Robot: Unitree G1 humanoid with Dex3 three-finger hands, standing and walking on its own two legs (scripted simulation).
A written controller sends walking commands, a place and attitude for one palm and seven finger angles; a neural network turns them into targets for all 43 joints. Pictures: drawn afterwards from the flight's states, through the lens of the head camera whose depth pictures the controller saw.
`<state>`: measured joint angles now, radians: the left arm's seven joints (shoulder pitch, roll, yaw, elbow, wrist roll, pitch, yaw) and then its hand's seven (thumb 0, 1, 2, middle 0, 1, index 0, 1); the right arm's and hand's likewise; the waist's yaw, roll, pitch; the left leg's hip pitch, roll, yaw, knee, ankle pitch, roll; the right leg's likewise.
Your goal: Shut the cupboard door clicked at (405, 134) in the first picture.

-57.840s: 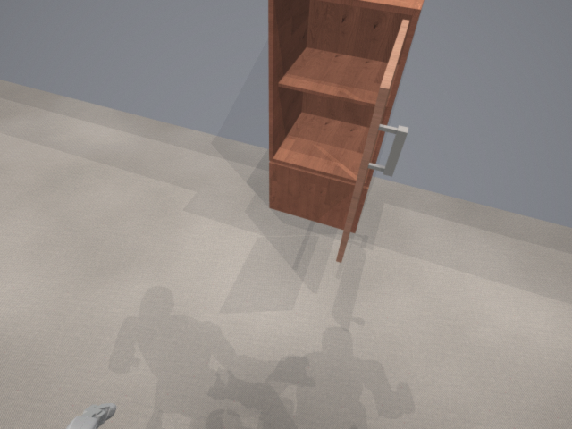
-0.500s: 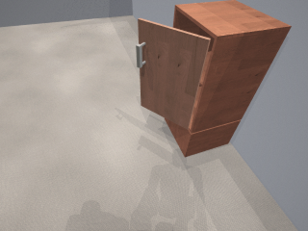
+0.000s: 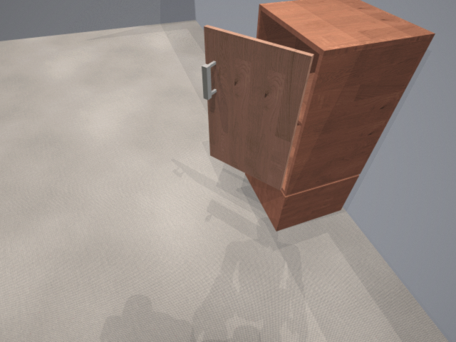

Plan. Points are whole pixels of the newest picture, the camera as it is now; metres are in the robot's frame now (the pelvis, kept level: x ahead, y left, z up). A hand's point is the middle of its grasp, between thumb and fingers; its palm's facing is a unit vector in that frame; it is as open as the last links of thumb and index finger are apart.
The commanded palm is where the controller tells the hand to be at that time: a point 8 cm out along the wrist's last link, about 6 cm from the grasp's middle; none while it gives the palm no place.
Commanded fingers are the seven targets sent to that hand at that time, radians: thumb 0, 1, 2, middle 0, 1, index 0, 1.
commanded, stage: look to check the result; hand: left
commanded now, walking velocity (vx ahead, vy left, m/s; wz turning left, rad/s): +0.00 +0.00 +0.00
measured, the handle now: (210, 80) +0.97 +0.11 -0.03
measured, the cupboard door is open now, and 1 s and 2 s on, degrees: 36 36 36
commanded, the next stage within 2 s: walk to a spot facing it in 0.18 s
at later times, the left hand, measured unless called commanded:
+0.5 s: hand out of the picture +0.00 +0.17 -0.18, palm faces +0.09 -0.98 -0.20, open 7.3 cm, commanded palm none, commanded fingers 0.00 0.90 0.90 -0.20 -0.30 -0.20 -0.30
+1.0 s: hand out of the picture +0.06 +0.21 -0.16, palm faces +0.34 -0.90 -0.28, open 7.3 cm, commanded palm none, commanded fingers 0.00 0.90 0.90 -0.20 -0.30 -0.20 -0.30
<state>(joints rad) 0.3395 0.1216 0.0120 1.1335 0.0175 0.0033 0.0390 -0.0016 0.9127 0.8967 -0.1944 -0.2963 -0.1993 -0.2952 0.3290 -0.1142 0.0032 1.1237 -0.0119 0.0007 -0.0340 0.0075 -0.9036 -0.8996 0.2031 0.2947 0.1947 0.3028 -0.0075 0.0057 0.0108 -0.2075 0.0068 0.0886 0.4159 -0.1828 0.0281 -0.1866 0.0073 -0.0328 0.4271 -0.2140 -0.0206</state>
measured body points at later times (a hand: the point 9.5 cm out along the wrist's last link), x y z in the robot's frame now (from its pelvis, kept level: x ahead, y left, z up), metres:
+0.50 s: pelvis +0.01 +0.00 -0.01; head +0.03 +0.00 +0.44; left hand +0.00 +0.22 -0.16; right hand +0.00 -0.22 -0.17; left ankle +0.03 +0.10 -0.74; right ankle +0.01 -0.11 -0.74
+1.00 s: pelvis +0.01 -0.03 +0.00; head +0.06 -0.01 +0.44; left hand +0.04 +0.26 -0.14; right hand +0.14 -0.26 -0.15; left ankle +0.02 +0.10 -0.74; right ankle +0.03 -0.18 -0.70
